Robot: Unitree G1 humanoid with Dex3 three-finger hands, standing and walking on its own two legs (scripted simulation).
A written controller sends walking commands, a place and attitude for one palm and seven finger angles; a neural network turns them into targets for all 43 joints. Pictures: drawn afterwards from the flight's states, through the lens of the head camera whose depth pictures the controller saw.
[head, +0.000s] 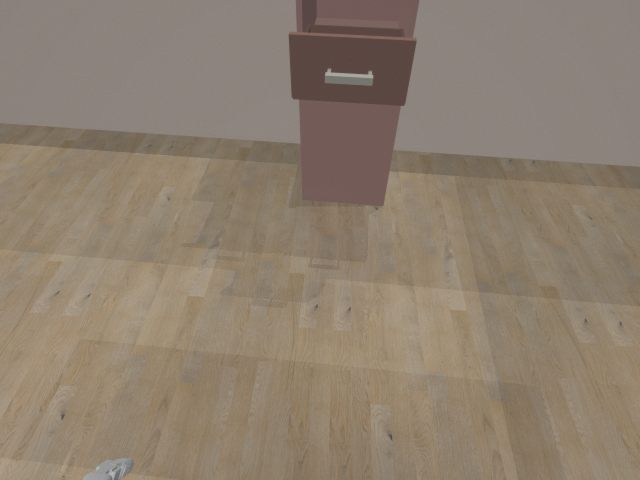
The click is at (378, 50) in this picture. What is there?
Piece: drawer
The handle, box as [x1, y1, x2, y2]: [325, 68, 372, 85]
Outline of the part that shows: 325,73 325,82 366,85 372,84 371,71 368,71 367,75 331,73 330,68 328,68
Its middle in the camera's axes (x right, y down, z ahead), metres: +0.08 -0.45 +1.07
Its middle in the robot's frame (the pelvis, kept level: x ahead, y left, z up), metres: +1.11 -0.02 +0.00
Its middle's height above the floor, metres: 0.77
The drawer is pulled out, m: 0.30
